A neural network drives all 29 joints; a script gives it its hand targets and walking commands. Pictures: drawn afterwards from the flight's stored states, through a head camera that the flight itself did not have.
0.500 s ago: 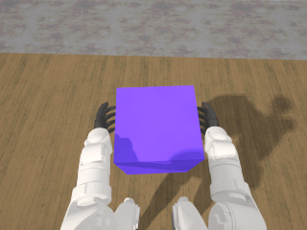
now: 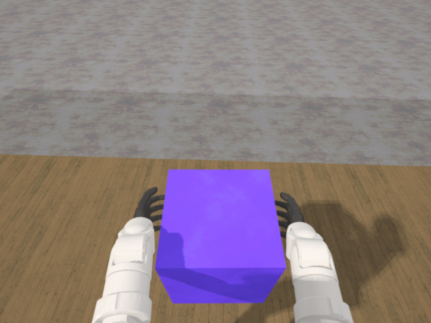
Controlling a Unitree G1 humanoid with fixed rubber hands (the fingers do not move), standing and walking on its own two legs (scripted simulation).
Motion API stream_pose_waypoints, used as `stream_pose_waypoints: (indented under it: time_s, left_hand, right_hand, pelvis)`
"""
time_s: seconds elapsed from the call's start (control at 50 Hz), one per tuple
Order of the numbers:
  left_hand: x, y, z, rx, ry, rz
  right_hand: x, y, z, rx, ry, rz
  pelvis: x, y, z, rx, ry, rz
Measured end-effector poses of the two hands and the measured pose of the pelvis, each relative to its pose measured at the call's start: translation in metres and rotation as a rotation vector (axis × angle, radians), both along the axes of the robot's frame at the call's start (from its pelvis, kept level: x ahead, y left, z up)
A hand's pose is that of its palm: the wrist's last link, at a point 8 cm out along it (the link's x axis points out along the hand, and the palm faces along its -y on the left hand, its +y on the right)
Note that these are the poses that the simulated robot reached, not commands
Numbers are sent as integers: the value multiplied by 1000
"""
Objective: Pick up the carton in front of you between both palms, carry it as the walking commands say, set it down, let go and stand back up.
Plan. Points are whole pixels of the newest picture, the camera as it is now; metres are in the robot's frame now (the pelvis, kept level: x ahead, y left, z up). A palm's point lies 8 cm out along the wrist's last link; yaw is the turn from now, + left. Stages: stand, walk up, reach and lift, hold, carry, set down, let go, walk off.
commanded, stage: reach and lift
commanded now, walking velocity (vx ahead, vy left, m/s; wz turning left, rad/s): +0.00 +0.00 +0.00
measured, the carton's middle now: (218, 239) +0.31 +0.00 -0.05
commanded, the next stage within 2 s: hold in 0.92 s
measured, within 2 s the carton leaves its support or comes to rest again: neither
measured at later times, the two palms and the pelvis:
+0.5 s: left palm (144, 221) +0.30 +0.14 +0.04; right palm (296, 225) +0.30 -0.15 +0.03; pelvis +0.00 -0.01 +0.00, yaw +0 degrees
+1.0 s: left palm (141, 218) +0.30 +0.15 +0.05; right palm (297, 223) +0.29 -0.15 +0.04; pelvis +0.01 +0.00 +0.01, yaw +0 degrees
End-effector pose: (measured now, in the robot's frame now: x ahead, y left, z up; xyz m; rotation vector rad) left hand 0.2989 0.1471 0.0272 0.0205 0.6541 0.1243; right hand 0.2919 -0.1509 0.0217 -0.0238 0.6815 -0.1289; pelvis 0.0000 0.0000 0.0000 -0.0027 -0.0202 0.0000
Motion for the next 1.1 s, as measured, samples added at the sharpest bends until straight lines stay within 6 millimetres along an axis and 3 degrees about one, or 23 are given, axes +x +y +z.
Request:
stream_pose_waypoints:
  time_s: [0.26,0.74,1.1]
  left_hand:
    - [-4,-1,3,-7,7,13]
    - [3,-1,13,22,12,-7]
    - [-7,1,33,20,-23,-7]
  right_hand:
    - [-3,-1,3,11,7,-2]
    - [5,-1,13,-20,12,20]
    - [-5,1,33,-20,-23,17]
  pelvis:
    - [-11,-2,0,1,-49,1]
    - [9,-4,6,0,-67,2]
    - [7,-1,8,1,-103,-1]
